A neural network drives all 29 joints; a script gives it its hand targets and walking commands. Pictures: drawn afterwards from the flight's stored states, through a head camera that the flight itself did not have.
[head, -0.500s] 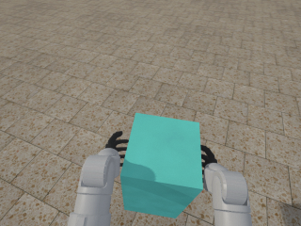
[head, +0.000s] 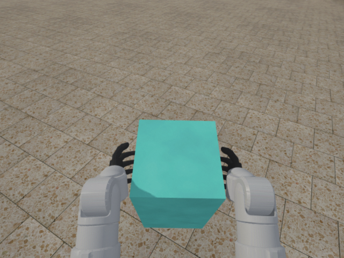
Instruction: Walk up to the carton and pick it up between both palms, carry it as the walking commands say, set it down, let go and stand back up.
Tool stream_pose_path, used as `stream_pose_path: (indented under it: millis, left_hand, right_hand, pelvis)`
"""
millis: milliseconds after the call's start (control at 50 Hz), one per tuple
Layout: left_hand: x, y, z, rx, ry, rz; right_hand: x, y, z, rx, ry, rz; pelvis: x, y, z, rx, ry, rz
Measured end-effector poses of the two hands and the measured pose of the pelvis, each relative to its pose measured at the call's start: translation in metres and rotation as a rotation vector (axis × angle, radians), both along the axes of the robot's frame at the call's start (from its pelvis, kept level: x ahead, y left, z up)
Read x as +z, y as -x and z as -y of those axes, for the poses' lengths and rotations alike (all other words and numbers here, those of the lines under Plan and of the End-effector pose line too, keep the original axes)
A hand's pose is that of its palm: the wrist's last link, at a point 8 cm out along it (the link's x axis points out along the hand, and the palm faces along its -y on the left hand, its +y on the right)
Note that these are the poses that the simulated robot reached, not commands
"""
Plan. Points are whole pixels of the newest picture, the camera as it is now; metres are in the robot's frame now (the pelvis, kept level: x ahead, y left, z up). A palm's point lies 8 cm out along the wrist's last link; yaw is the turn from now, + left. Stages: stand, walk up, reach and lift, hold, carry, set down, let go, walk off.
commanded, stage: carry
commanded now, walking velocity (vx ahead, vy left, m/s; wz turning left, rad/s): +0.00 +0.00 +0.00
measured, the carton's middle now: (174, 181) +0.31 +0.01 +0.03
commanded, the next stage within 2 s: hold in 1.50 s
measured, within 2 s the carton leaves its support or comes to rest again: neither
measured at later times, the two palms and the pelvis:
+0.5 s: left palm (136, 167) +0.31 +0.11 +0.08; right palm (244, 176) +0.31 -0.15 +0.08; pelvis +0.02 -0.02 -0.01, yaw -1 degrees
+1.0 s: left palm (127, 182) +0.27 +0.12 +0.09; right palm (244, 196) +0.26 -0.14 +0.08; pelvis -0.01 +0.00 +0.00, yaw -1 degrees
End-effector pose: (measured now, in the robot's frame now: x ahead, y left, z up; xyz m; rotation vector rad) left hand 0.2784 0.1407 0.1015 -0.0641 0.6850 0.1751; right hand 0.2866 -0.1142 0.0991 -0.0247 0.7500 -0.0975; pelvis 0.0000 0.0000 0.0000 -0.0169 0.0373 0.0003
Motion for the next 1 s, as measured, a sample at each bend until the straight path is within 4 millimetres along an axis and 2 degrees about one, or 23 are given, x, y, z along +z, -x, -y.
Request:
stream_pose_path:
  millis: [80,160,240,340,420,520,720,900,1000]
  left_hand:
    - [-0.011,-0.016,0.026,-0.076,-0.062,-0.081]
    - [-0.022,-0.033,0.043,-0.141,-0.084,-0.126]
    - [-0.024,-0.046,0.051,-0.158,-0.049,-0.098]
    - [-0.02,-0.051,0.049,-0.136,-0.038,-0.033]
    - [-0.019,-0.046,0.042,-0.1,-0.033,-0.017]
    - [-0.018,-0.032,0.032,-0.073,-0.051,-0.034]
    - [-0.008,-0.012,0.028,-0.088,-0.047,-0.026]
    - [-0.012,0.003,0.026,-0.105,-0.058,-0.061]
    - [-0.015,0.008,0.022,-0.093,-0.046,-0.069]
  right_hand:
    - [-0.026,0.003,0.025,-0.061,-0.046,-0.077]
    - [-0.045,0.008,0.04,-0.121,-0.07,-0.123]
    - [-0.041,0.002,0.047,-0.16,-0.06,-0.096]
    - [-0.028,-0.015,0.048,-0.151,-0.053,-0.033]
    - [-0.022,-0.022,0.041,-0.108,-0.037,-0.017]
    - [-0.023,-0.019,0.032,-0.059,-0.032,-0.032]
    - [-0.014,0.006,0.027,-0.059,-0.014,-0.021]
    - [-0.02,0.027,0.025,-0.072,-0.02,-0.056]
    - [-0.022,0.03,0.021,-0.067,-0.02,-0.064]
  pelvis:
    - [0.0,-0.008,0.004,0.007,-0.003,0.007]
    - [0.0,-0.014,0.003,-0.015,-0.005,-0.003]
    - [-0.001,-0.018,0.005,-0.026,-0.02,-0.009]
    - [-0.003,-0.022,0.01,-0.031,-0.027,-0.013]
    - [-0.004,-0.023,0.015,-0.028,-0.027,-0.011]
    - [-0.005,-0.023,0.016,-0.018,-0.027,0.005]
    - [-0.004,-0.008,0.008,-0.016,-0.023,0.015]
    - [-0.002,0.008,0.001,-0.017,-0.025,0.015]
    - [-0.002,0.015,0.001,-0.019,-0.028,0.011]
